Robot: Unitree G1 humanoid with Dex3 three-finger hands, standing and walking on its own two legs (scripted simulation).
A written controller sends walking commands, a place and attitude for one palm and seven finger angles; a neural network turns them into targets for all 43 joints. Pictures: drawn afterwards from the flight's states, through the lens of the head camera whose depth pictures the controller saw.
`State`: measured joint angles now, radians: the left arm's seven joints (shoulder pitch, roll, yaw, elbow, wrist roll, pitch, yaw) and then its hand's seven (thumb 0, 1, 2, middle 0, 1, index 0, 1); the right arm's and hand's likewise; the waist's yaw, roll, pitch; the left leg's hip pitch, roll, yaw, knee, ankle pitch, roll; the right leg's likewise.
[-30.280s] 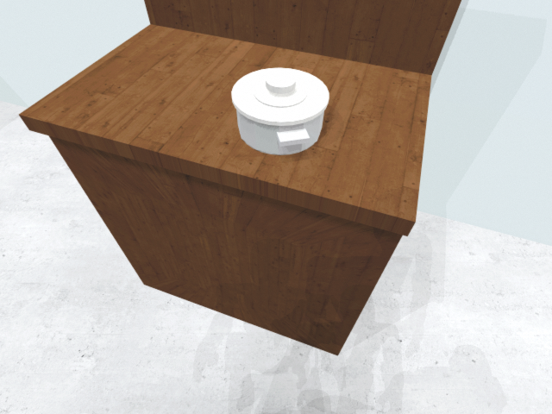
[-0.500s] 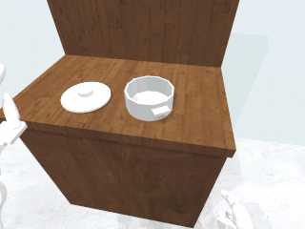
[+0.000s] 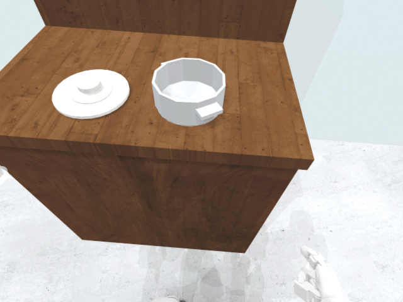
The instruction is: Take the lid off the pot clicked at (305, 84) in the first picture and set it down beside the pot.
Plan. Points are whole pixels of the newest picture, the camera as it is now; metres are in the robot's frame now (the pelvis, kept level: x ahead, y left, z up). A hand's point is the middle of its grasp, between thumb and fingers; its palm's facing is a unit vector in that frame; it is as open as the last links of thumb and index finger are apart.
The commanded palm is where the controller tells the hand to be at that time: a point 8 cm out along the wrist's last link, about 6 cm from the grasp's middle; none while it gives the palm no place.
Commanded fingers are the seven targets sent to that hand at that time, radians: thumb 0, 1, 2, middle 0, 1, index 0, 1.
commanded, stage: step back with the hand held close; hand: left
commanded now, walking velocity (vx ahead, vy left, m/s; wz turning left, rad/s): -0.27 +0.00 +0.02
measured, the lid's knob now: (88, 84) +0.55 +0.31 +0.10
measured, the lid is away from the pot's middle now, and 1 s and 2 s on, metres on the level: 0.24 0.24 0.24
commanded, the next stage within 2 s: stop stepping back and stand still in 0.74 s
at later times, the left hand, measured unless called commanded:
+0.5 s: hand out of the picture +0.10 +0.26 +0.27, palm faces +0.47 -0.79 -0.40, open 7.4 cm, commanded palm +0.03 +0.31 +0.28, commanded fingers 0.00 0.90 0.90 -0.20 -0.30 -0.20 -0.30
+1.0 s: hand out of the picture -0.06 +0.27 +0.25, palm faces +0.31 -0.83 -0.47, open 7.4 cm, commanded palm -0.12 +0.34 +0.28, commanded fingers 0.00 0.90 0.90 -0.20 -0.30 -0.20 -0.30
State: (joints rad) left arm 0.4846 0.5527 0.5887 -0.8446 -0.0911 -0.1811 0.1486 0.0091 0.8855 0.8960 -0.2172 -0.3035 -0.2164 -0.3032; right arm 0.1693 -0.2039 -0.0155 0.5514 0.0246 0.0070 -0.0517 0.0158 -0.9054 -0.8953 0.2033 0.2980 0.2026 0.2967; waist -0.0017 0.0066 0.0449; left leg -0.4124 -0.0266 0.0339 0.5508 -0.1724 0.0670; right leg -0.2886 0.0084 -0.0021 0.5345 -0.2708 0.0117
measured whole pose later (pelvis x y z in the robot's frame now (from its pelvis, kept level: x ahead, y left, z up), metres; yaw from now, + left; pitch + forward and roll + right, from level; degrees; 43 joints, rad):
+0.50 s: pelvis -0.10 +0.03 +0.00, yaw +0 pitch +4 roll -4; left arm 0.42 0.51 0.56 -0.86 -0.09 -0.19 0.16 0.01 0.89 0.90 -0.21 -0.30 -0.21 -0.30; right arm 0.17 -0.16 0.01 0.57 0.00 -0.04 -0.04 0.02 -0.90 -0.89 0.21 0.30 0.21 0.30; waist 0.01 0.00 -0.01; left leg -0.50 0.00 0.04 0.47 -0.04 0.08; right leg -0.22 0.04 -0.03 0.51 -0.39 -0.02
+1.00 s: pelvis -0.25 +0.07 +0.00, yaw -1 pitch +3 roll -3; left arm 0.58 0.56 0.54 -0.97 -0.11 -0.09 0.14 0.02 0.89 0.90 -0.21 -0.30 -0.21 -0.30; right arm 0.22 -0.16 0.00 0.57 -0.01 -0.05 -0.04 0.02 -0.90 -0.89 0.21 0.30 0.20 0.30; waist -0.04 -0.06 -0.02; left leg -0.51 -0.01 0.02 0.41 -0.05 0.02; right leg -0.23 0.07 -0.06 0.61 -0.51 -0.03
